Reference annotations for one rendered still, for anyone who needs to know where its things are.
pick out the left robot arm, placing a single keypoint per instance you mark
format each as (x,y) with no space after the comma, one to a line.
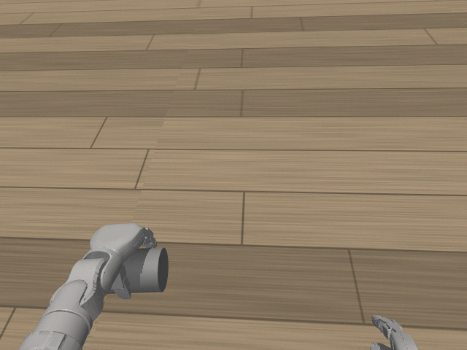
(69,318)

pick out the left robot hand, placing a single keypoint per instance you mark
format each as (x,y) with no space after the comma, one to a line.
(124,239)

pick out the can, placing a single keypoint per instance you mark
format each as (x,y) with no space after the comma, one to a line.
(147,270)

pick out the right robot hand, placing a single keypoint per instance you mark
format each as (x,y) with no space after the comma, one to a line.
(393,332)

